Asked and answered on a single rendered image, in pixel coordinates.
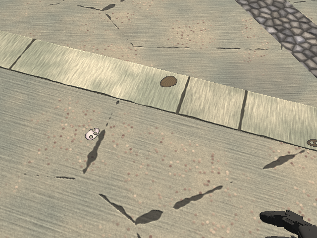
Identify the right robot hand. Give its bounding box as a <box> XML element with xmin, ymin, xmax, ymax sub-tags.
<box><xmin>260</xmin><ymin>209</ymin><xmax>317</xmax><ymax>238</ymax></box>

